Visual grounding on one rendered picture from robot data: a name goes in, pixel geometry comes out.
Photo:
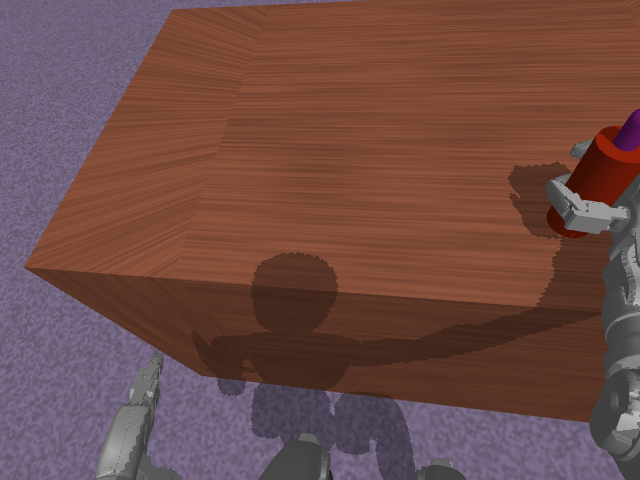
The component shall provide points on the right robot arm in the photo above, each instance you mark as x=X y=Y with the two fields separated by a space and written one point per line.
x=615 y=420

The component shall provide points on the bottle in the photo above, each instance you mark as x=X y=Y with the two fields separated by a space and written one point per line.
x=607 y=168

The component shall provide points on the left robot hand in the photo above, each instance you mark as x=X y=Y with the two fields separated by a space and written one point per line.
x=124 y=452

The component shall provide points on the right robot hand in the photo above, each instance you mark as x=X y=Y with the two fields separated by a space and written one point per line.
x=591 y=216

